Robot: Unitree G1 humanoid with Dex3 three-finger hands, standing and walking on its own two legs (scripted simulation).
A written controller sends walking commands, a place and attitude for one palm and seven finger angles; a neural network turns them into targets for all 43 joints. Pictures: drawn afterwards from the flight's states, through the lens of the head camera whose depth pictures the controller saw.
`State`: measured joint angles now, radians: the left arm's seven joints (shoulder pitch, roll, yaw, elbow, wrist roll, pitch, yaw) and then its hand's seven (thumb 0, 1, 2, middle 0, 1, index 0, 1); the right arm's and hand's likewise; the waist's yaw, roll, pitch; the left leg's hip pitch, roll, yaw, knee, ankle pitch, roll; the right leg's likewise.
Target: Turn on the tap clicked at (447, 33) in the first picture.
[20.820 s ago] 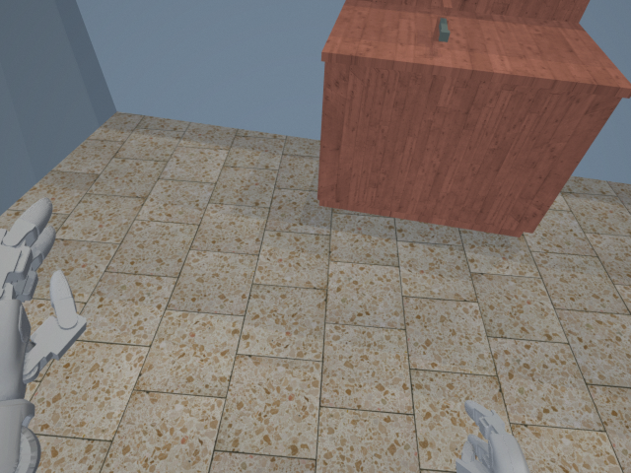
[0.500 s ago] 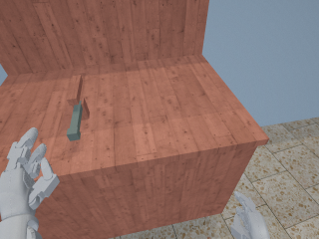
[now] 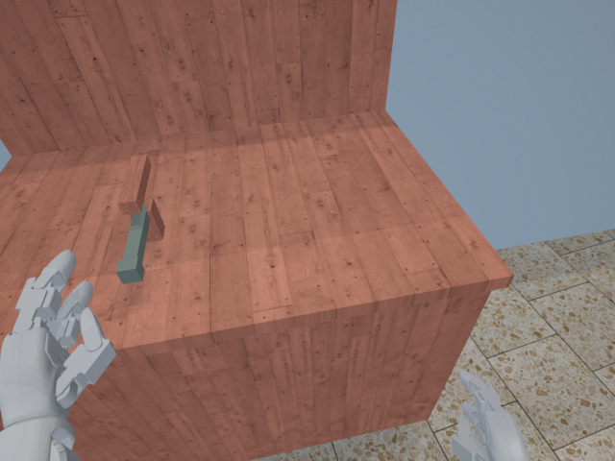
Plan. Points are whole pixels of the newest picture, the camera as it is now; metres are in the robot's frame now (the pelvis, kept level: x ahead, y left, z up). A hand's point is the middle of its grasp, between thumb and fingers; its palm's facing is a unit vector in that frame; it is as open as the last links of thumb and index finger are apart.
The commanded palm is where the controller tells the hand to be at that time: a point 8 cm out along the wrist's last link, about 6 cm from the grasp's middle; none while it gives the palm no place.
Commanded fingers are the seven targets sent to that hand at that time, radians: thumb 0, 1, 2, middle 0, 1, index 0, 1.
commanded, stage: reach beside the lever's end, fingers flat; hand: left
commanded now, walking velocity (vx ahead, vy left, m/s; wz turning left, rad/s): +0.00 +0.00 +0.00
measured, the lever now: (130, 270) +0.34 +0.31 +0.07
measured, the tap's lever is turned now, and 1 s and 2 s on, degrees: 0 0 0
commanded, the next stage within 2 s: none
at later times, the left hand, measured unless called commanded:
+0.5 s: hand (102, 327) +0.21 +0.26 +0.13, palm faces +0.51 -0.85 -0.12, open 7.4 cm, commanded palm +0.17 +0.31 +0.12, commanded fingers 0.00 0.90 0.90 -0.19 -0.28 -0.19 -0.28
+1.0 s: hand (106, 301) +0.26 +0.29 +0.10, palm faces +0.51 -0.85 -0.09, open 7.6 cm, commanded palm +0.22 +0.33 +0.10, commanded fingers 0.00 0.90 0.90 -0.17 -0.22 -0.17 -0.22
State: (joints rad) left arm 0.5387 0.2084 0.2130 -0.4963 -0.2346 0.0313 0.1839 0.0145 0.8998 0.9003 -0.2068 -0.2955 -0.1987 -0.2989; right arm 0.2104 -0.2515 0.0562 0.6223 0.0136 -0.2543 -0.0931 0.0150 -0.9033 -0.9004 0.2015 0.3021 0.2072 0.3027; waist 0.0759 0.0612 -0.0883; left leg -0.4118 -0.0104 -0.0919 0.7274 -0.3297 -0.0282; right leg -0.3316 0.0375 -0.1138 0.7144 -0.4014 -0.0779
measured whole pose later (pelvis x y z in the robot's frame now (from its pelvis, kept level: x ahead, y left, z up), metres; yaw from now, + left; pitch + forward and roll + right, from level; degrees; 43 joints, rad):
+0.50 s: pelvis -0.01 +0.00 +0.00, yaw -1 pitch +2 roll +0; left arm 0.35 0.24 0.32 -0.21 -0.25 -0.01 0.15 0.01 0.90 0.90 -0.21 -0.29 -0.20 -0.30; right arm 0.21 -0.25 0.04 0.67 0.02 -0.24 -0.11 0.01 -0.90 -0.90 0.20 0.30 0.21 0.30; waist 0.05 0.06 -0.07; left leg -0.43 0.00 -0.09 0.71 -0.31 -0.03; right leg -0.35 0.05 -0.11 0.69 -0.38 -0.08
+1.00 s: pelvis -0.01 +0.02 +0.00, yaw -1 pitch +4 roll -1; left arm 0.14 0.25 0.34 0.02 -0.22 -0.10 0.16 0.01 0.90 0.90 -0.19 -0.24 -0.18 -0.24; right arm 0.19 -0.25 0.05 0.67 0.01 -0.23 -0.09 0.01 -0.90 -0.90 0.20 0.30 0.21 0.30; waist 0.03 0.05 -0.06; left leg -0.49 -0.02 -0.07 0.73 -0.31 -0.01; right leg -0.41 0.03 -0.09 0.71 -0.37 -0.05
